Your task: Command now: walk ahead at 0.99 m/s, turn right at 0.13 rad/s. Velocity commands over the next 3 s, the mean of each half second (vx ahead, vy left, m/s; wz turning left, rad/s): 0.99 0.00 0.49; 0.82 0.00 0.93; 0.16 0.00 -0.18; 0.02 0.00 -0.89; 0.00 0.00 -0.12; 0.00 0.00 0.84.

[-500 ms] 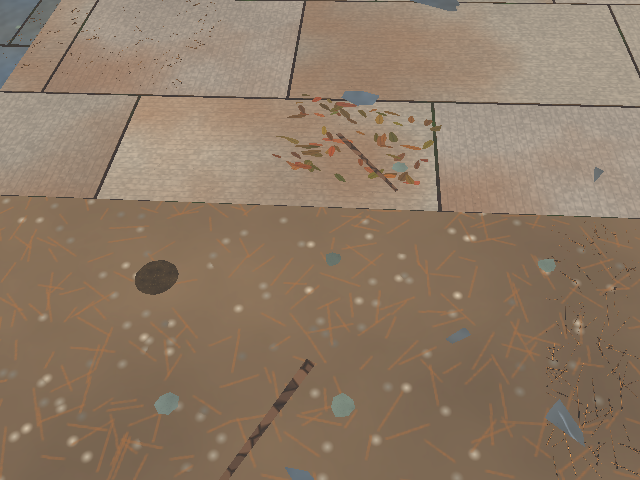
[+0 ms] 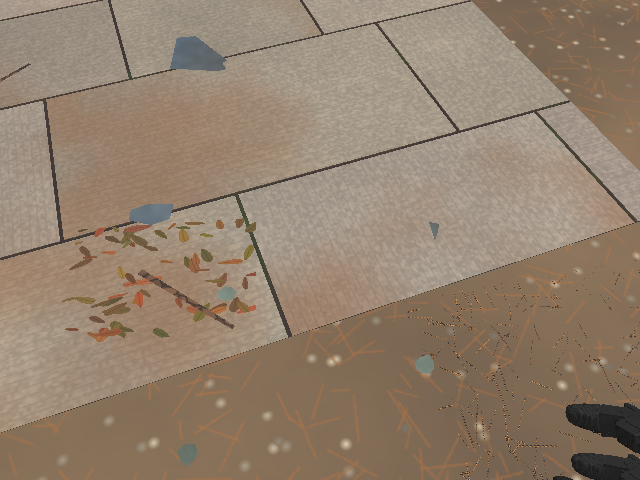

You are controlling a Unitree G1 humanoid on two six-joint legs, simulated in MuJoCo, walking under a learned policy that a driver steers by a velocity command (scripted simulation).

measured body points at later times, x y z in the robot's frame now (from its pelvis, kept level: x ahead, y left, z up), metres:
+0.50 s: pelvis +0.42 +0.00 +0.03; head +0.42 +0.00 +0.48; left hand +0.48 +0.31 -0.06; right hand +0.58 -0.24 -0.09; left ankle +0.31 +0.10 -0.59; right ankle +0.46 -0.13 -0.70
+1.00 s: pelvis +0.77 +0.21 +0.03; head +0.80 +0.25 +0.47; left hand +0.74 +0.54 -0.04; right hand +1.04 +0.08 -0.07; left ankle +0.76 +0.26 -0.70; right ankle +0.96 +0.11 -0.62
